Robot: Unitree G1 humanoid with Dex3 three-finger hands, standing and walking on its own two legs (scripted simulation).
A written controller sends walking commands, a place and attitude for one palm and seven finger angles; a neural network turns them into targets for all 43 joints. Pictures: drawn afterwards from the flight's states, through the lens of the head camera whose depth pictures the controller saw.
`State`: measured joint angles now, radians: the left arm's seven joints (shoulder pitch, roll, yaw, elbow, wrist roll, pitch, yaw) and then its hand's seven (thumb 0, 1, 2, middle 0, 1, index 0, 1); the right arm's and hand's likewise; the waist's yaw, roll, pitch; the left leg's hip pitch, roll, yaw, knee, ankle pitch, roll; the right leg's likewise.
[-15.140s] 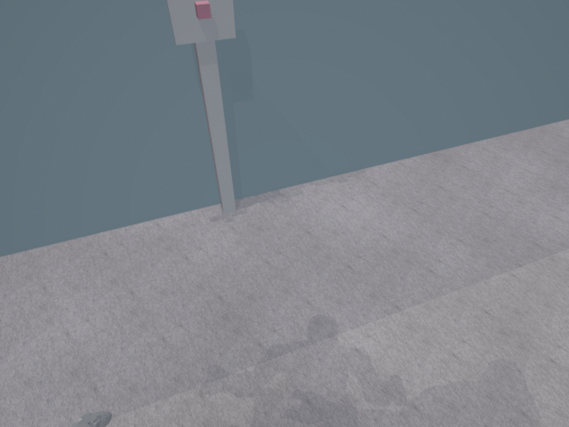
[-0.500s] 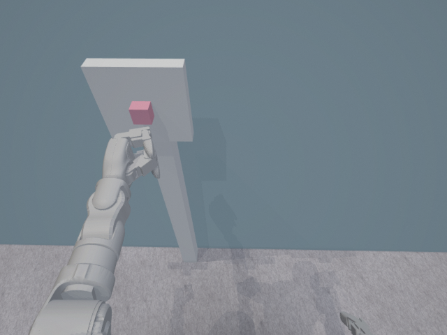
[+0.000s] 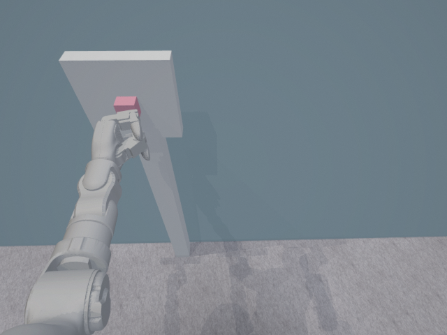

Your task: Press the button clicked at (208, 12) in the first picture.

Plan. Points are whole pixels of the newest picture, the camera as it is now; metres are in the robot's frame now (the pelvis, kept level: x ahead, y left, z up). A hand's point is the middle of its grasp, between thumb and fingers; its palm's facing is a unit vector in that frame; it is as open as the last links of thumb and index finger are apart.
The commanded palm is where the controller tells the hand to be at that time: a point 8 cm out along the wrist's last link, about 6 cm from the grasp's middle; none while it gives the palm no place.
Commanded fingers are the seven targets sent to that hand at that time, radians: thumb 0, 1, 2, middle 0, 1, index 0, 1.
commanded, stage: press the button with the knuckle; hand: left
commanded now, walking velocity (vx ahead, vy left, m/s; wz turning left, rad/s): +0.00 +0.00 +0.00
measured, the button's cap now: (128, 107) +0.49 +0.18 +0.14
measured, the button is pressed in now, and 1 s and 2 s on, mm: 0 12 0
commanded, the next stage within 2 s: hold the button down briefly in 0.48 s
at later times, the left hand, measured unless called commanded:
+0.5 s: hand (143, 134) +0.45 +0.15 +0.11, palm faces +0.03 -1.00 -0.02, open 3.5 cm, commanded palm +0.46 +0.20 +0.11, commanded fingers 0.00 0.90 0.90 -1.30 -1.50 -1.30 -1.50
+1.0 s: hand (143, 133) +0.45 +0.15 +0.11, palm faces +0.03 -1.00 -0.02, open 3.5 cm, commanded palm +0.45 +0.20 +0.11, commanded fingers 0.00 0.90 0.90 -1.30 -1.50 -1.30 -1.50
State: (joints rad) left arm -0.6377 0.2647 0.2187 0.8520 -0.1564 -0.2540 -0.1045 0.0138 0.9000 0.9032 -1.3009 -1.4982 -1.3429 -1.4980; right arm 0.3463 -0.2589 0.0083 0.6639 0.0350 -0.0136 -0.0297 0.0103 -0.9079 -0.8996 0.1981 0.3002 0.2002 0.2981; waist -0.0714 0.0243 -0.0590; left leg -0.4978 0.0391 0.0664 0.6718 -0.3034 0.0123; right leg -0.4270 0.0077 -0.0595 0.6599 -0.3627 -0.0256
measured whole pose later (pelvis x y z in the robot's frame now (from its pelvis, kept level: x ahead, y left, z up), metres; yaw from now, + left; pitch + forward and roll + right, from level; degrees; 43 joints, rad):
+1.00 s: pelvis -0.04 +0.00 -0.02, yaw +1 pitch +11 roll -2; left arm -0.97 0.38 0.23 1.22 -0.12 -0.34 -0.08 0.01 0.88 0.93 -1.30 -1.50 -1.53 -1.50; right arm 0.40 -0.28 0.04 0.71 0.02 -0.09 -0.04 0.01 -0.91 -0.90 0.20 0.30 0.20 0.30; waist -0.14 0.02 -0.05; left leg -0.71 0.03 0.02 0.78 -0.27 0.02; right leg -0.62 0.01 -0.09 0.76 -0.34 -0.02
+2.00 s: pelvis +0.00 -0.01 +0.00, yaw +2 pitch +3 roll +0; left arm -0.27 0.20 0.10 0.37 -0.20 -0.11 -0.11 0.01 0.90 0.90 -1.30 -1.50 -1.30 -1.50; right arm 0.19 -0.25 0.04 0.59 0.04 -0.04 -0.06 0.01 -0.91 -0.90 0.20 0.30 0.20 0.30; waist 0.00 0.04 -0.05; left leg -0.40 0.02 0.01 0.65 -0.30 0.00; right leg -0.32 0.01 -0.09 0.64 -0.38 -0.04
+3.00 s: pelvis +0.01 +0.01 +0.02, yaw +0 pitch -5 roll +0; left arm 0.42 0.30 0.19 -0.37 -0.06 -0.08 0.10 0.01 0.89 0.90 -1.31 -1.50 -1.31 -1.50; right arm 0.18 -0.22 0.04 0.62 -0.02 -0.03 -0.07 0.01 -0.91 -0.90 0.20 0.30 0.20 0.30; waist 0.05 0.07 0.02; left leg -0.09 0.00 0.05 0.38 -0.20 0.02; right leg -0.01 0.00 -0.05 0.35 -0.25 -0.01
